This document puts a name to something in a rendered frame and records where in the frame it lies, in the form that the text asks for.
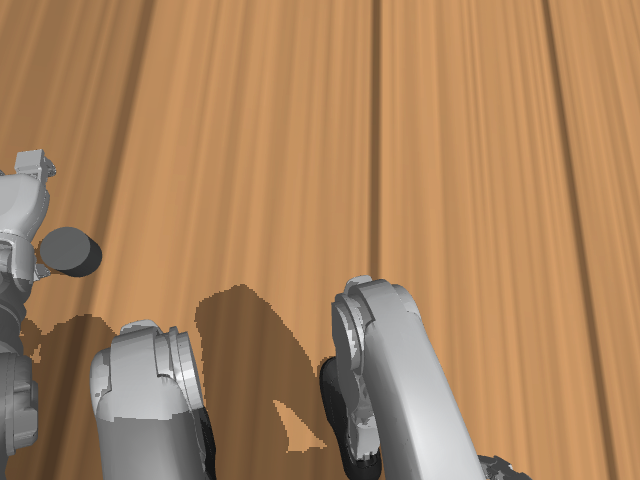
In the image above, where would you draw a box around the right robot hand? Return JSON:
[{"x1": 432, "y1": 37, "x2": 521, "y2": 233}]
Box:
[{"x1": 478, "y1": 455, "x2": 532, "y2": 480}]

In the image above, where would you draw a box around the left robot hand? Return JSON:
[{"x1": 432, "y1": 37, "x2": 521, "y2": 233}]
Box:
[{"x1": 0, "y1": 149, "x2": 56, "y2": 282}]

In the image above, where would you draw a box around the left robot foot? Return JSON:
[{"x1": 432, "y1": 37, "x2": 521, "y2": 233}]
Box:
[{"x1": 198, "y1": 406, "x2": 217, "y2": 480}]

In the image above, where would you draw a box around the left robot arm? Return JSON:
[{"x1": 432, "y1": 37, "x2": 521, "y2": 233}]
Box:
[{"x1": 0, "y1": 232, "x2": 38, "y2": 480}]

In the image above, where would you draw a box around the tin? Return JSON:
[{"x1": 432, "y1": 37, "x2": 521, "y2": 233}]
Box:
[{"x1": 40, "y1": 227, "x2": 102, "y2": 277}]

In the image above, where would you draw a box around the right robot foot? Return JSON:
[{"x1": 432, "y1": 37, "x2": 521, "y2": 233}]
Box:
[{"x1": 319, "y1": 356, "x2": 382, "y2": 480}]

